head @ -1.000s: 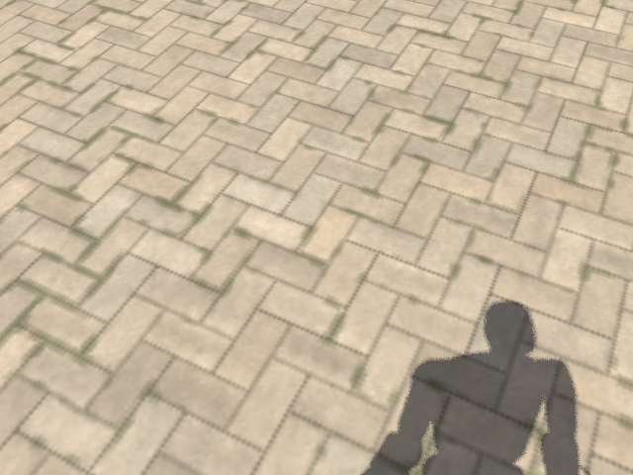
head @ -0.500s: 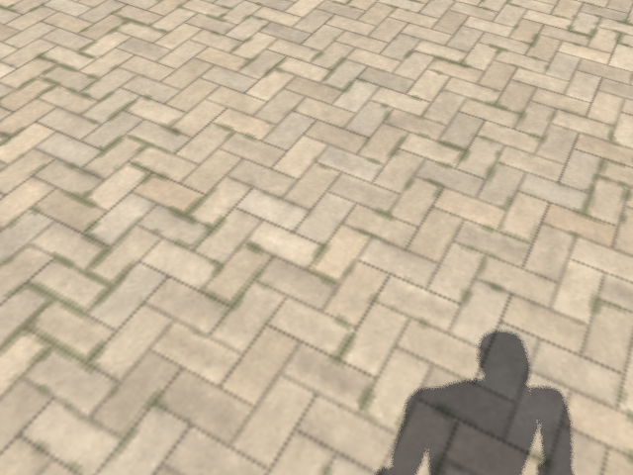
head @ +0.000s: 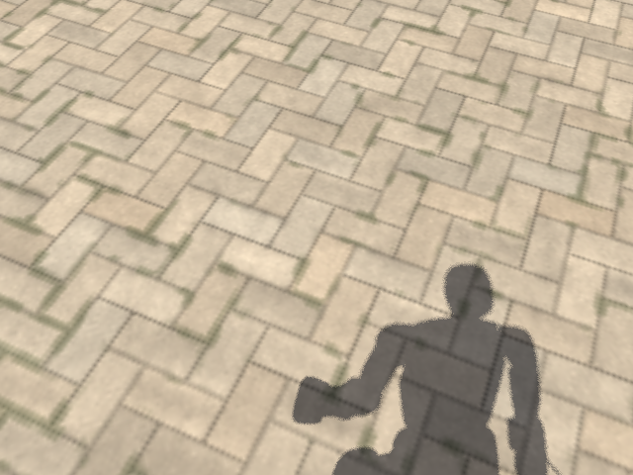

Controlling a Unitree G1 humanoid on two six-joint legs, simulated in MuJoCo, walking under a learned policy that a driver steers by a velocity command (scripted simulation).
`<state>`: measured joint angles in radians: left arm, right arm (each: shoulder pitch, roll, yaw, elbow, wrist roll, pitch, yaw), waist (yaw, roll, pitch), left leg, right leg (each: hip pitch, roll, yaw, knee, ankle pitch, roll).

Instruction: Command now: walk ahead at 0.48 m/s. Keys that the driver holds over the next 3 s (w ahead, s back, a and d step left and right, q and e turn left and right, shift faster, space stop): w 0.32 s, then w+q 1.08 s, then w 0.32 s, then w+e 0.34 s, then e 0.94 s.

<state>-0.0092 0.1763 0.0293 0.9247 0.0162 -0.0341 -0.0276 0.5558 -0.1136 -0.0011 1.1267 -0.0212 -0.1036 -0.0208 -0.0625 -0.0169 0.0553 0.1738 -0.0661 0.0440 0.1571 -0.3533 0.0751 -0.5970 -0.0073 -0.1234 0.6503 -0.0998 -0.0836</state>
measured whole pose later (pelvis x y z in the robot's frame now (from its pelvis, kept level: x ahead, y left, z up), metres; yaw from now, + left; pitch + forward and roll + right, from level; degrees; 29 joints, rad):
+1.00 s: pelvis +0.56 +0.05 +0.01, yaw +19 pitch +2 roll +0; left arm 0.03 0.23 0.04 0.79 0.04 -0.03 -0.02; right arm 0.42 -0.23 -0.07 0.96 0.00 -0.06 0.00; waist -0.08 -0.03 0.04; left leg -0.04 -0.15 -0.11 0.27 -0.24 0.13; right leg -0.68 -0.10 0.04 0.81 -0.07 0.04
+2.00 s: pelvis +0.99 +0.30 +0.02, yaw +34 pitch +0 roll +1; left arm 0.25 0.26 0.06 0.86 0.03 -0.01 -0.04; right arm 0.38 -0.23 -0.04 0.91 -0.02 -0.09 0.00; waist -0.02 -0.05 0.02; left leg -0.03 -0.06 0.16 0.22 -0.21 0.08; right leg -0.65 -0.08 0.02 1.00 -0.13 -0.03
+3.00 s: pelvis +1.18 +0.44 +0.01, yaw -2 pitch +1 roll -1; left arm 0.23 0.34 0.10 0.75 0.02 0.07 -0.03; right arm 0.19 -0.25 -0.02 0.70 -0.02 0.02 -0.04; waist 0.02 -0.06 0.05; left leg -0.20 0.00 0.04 0.41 -0.22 0.04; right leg -0.50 0.10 0.09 1.13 -0.41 0.04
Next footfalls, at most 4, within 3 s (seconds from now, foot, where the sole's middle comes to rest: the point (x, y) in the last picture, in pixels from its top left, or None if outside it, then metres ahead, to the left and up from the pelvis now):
0.08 right None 0.21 -0.07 -0.77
0.64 left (269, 446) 0.51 0.08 -0.77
1.18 right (290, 295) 0.88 0.02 -0.77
1.70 left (157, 276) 0.95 0.35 -0.77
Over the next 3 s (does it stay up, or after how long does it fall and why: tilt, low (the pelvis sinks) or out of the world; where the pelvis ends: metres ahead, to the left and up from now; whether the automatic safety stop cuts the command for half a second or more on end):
stays up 1.18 0.44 0.01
